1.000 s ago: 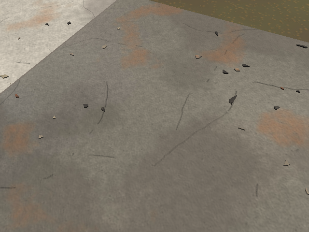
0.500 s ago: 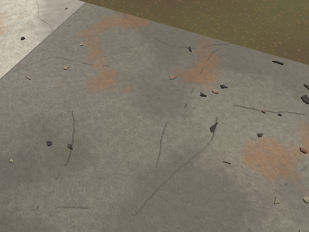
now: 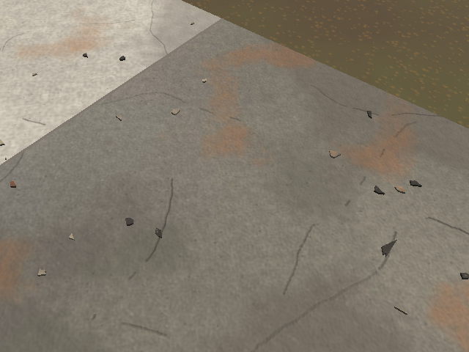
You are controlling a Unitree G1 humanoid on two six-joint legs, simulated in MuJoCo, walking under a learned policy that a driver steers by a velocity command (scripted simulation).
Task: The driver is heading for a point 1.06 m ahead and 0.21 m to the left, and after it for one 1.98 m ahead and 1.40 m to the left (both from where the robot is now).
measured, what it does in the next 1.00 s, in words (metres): walks ahead, turning left: left foot, then right foot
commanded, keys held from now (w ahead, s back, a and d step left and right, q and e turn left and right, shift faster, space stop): w+q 0.58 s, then w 0.42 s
